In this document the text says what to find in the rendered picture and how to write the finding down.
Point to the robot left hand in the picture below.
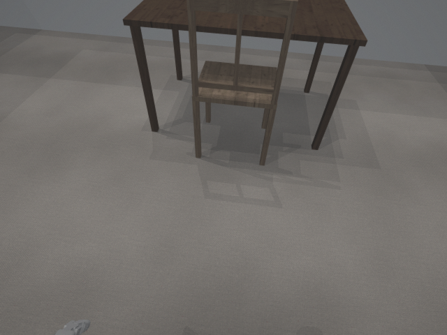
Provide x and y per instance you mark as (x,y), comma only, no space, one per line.
(74,328)

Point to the table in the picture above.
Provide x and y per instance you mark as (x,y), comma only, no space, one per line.
(321,21)

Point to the chair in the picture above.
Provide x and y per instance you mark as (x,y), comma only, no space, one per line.
(238,84)

